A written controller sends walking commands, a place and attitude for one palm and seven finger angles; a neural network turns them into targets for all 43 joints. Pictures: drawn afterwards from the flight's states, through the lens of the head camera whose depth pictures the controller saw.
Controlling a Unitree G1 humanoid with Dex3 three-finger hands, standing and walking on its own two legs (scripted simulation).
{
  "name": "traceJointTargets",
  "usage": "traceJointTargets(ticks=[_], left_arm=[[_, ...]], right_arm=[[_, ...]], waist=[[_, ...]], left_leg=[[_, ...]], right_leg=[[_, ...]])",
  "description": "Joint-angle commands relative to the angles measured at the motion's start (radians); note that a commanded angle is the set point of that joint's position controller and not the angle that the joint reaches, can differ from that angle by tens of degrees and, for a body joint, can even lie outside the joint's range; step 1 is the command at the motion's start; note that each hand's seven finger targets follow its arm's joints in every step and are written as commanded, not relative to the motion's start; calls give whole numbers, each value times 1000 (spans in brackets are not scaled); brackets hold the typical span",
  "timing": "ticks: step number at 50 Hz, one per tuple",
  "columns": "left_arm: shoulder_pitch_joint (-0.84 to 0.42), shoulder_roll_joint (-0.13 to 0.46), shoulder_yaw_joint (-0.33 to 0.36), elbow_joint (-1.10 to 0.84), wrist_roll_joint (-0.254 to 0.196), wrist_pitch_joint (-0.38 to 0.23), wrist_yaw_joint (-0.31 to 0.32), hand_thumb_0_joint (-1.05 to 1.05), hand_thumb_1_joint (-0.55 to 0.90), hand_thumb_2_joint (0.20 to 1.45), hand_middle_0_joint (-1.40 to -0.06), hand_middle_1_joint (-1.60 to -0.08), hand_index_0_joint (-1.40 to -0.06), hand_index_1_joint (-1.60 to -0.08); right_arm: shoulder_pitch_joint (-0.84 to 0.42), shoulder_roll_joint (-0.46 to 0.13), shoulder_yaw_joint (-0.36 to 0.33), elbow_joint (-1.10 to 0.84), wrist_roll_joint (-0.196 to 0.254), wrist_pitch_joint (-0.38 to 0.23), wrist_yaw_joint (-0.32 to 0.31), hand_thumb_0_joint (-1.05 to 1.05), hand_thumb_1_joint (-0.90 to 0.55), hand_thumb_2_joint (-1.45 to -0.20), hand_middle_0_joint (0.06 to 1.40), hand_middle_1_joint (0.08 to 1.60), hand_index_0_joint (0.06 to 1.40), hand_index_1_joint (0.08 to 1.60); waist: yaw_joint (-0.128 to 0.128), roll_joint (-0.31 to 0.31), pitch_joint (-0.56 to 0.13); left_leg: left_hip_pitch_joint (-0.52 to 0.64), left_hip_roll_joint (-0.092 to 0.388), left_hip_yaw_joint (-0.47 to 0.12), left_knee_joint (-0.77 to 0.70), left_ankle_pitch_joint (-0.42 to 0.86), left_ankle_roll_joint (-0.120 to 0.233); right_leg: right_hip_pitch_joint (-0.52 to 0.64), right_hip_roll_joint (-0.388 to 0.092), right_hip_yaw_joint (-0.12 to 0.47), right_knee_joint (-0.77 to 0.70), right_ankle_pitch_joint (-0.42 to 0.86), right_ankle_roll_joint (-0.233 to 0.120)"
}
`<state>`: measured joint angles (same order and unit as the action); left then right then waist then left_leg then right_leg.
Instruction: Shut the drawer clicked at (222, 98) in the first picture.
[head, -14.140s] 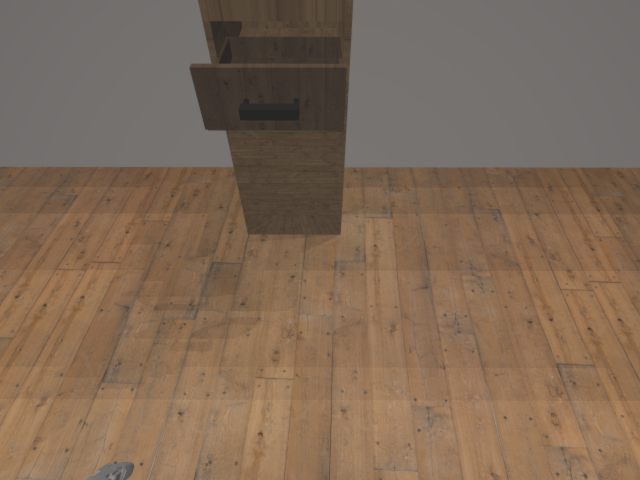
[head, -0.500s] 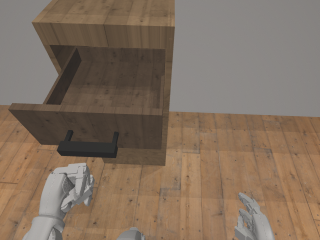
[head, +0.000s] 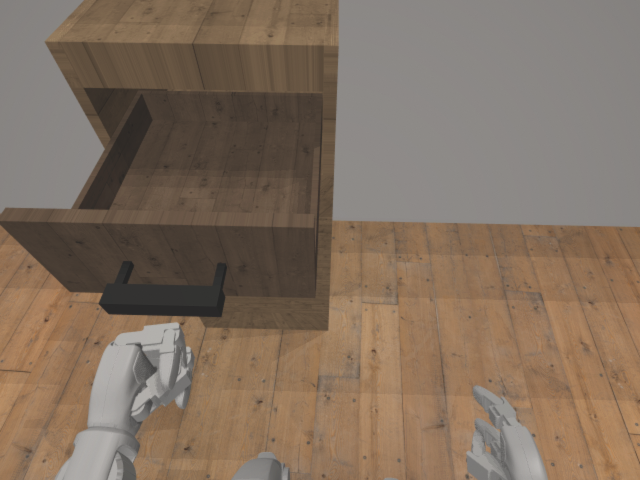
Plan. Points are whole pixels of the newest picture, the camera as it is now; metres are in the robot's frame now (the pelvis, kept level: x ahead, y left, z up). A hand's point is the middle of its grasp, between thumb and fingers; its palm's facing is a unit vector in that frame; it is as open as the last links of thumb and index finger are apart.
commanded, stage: push the drawer shut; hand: left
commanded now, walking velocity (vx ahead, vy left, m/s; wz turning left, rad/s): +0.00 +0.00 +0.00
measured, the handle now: (169, 284) +0.34 +0.20 +0.06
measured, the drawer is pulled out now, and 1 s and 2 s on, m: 0.26 0.19 0.06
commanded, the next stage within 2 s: none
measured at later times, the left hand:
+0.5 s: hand (192, 343) +0.26 +0.16 +0.06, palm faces +0.01 -1.00 -0.06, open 3.4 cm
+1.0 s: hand (199, 295) +0.32 +0.16 +0.06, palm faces +0.00 -1.00 -0.04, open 3.3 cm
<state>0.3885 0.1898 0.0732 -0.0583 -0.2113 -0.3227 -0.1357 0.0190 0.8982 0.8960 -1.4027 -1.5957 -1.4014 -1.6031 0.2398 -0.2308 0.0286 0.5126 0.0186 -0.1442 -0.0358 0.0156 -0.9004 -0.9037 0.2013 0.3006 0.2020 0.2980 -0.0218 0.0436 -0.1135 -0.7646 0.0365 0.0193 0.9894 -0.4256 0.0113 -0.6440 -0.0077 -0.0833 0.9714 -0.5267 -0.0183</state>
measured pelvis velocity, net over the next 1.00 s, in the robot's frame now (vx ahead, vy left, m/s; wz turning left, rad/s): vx -0.01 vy -0.01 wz -0.01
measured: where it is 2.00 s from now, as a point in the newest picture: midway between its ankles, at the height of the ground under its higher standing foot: outside the picture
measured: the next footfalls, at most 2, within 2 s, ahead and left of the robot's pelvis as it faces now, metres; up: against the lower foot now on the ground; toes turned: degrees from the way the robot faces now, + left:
none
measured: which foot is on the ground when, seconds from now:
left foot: down 0.00-1.00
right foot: down 0.00-1.00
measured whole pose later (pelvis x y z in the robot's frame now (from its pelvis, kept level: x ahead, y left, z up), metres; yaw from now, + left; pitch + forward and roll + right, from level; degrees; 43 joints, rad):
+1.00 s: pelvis -0.01 -0.01 +0.01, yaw +0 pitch +12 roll -1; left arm -0.11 0.25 0.19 0.43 -0.23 -0.36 -0.20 0.05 0.81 0.89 -1.40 -1.60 -1.40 -1.60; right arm 0.24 -0.25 0.02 0.62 0.03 -0.12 -0.05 0.01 -0.90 -0.90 0.20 0.30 0.20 0.30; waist -0.04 0.04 -0.09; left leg -0.76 0.05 0.02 0.94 -0.38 0.00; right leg -0.65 0.00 -0.08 0.94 -0.49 -0.03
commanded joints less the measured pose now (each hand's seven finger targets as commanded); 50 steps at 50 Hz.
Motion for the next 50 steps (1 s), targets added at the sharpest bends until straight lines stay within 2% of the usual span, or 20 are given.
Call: traceJointTargets(ticks=[1,3,5,6,10,14,18,20,23,25,28,32,33,36,40,42,43,45,48,50], left_arm=[[-79,118,81,-245,-17,-89,4,0,900,900,-1400,-1600,-1400,-1600],[-87,148,113,-246,-21,-107,6,0,900,900,-1400,-1600,-1400,-1600],[-53,126,103,-232,-28,-109,-2,0,900,900,-1400,-1600,-1400,-1600],[-75,111,84,-221,-30,-108,-10,0,900,900,-1400,-1600,-1400,-1600],[-155,135,104,-135,-37,-90,-36,0,900,900,-1400,-1600,-1400,-1600],[-231,165,144,-89,-52,-79,-58,0,900,900,-1400,-1600,-1400,-1600],[-285,193,172,-104,-58,-92,-52,0,900,900,-1400,-1600,-1400,-1600],[-307,167,155,-95,-62,-98,-51,0,900,900,-1400,-1600,-1400,-1600],[-366,196,175,-39,-59,-105,-47,0,900,900,-1400,-1600,-1400,-1600],[-386,176,158,-25,-59,-115,-52,0,900,900,-1400,-1600,-1400,-1600],[-426,213,195,18,-64,-117,-61,0,900,900,-1400,-1600,-1400,-1600],[-541,210,191,80,-68,-114,-78,0,900,900,-1400,-1600,-1400,-1600],[-567,224,203,104,-69,-112,-78,0,900,900,-1400,-1600,-1400,-1600],[-620,217,199,125,-73,-112,-81,0,900,900,-1400,-1600,-1400,-1600],[-658,240,217,178,-66,-106,-72,0,900,900,-1400,-1600,-1400,-1600],[-691,220,193,187,-56,-107,-66,0,900,900,-1400,-1600,-1400,-1600],[-705,244,212,209,-48,-107,-59,0,900,900,-1400,-1600,-1400,-1600],[-763,219,184,238,-43,-107,-53,0,900,900,-1400,-1600,-1400,-1600],[-789,265,221,277,-34,-112,-43,0,900,900,-1400,-1600,-1400,-1600],[-833,248,205,296,-29,-113,-41,0,900,900,-1400,-1600,-1400,-1600]], right_arm=[[-49,-124,-57,-150,6,-52,-10,0,-900,-900,200,300,200,300],[-50,-127,-59,-139,3,-52,-14,0,-900,-900,200,300,200,300],[-47,-122,-59,-141,6,-53,-10,0,-900,-900,200,300,200,300],[-49,-124,-58,-137,7,-54,-9,0,-900,-900,200,300,200,300],[-48,-137,-60,-119,8,-51,-15,0,-900,-900,200,300,200,300],[-46,-142,-57,-108,8,-49,-23,0,-900,-900,200,300,200,300],[-47,-140,-58,-99,9,-56,-25,0,-900,-900,200,300,200,300],[-46,-135,-57,-94,9,-60,-22,0,-900,-900,200,300,200,300],[-43,-144,-58,-71,9,-59,-25,0,-900,-900,200,300,200,300],[-46,-141,-59,-68,9,-61,-23,0,-900,-900,200,300,200,300],[-44,-148,-61,-53,9,-57,-26,0,-900,-900,200,300,200,300],[-47,-146,-57,-38,15,-53,-29,0,-900,-900,200,300,200,300],[-44,-150,-58,-31,14,-50,-31,0,-900,-900,200,300,200,300],[-45,-149,-59,-28,17,-48,-31,0,-900,-900,200,300,200,300],[-37,-153,-60,-23,16,-40,-29,0,-900,-900,200,300,200,300],[-32,-151,-59,-25,15,-38,-25,0,-900,-900,200,300,200,300],[-27,-156,-60,-20,15,-33,-25,0,-900,-900,200,300,200,300],[-22,-153,-58,-18,14,-29,-23,0,-900,-900,200,300,200,300],[-10,-162,-59,-15,12,-20,-22,0,-900,-900,200,300,200,300],[-6,-157,-59,-15,14,-12,-21,0,-900,-900,200,300,200,300]], waist=[[-7,-1,-187],[-4,-2,-195],[-3,-1,-195],[-13,-8,-190],[-30,-46,-147],[-24,-52,-177],[-12,-3,-245],[-18,-16,-241],[-32,-48,-202],[-29,-32,-206],[-29,-53,-213],[-39,-29,-206],[-43,-60,-199],[-37,-26,-233],[-27,-22,-251],[-31,-16,-251],[-31,-15,-248],[-43,-24,-233],[-35,-43,-246],[-40,-23,-249]], left_leg=[[224,-19,-47,-134,192,12],[218,-18,-46,-125,206,14],[222,-20,-41,-123,229,13],[219,-22,-39,-119,225,13],[170,-24,-37,-104,176,15],[167,-28,-30,-97,193,19],[212,-28,-25,-103,253,20],[220,-27,-25,-107,261,19],[197,-24,-27,-102,243,20],[203,-27,-26,-106,237,18],[189,-27,-22,-103,233,21],[192,-27,-21,-113,210,18],[182,-25,-25,-110,204,21],[213,-26,-23,-122,210,19],[221,-25,-25,-135,212,17],[232,-25,-25,-141,210,17],[231,-23,-28,-141,210,18],[231,-23,-28,-142,186,17],[214,-22,-32,-148,184,18],[234,-22,-29,-153,188,15]], right_leg=[[15,24,22,-152,266,4],[26,26,29,-151,282,3],[34,25,28,-148,316,3],[28,24,30,-150,320,7],[7,19,52,-168,283,15],[45,11,77,-182,311,19],[90,8,76,-174,391,18],[85,7,72,-172,412,22],[72,6,83,-182,400,25],[68,3,84,-183,396,24],[85,1,100,-192,397,29],[71,-1,104,-201,357,27],[68,0,107,-205,348,29],[70,1,100,-202,346,25],[80,4,94,-200,345,22],[68,6,85,-198,339,21],[61,10,80,-195,331,17],[37,10,80,-200,308,20],[58,13,81,-197,301,17],[40,14,75,-193,305,16]])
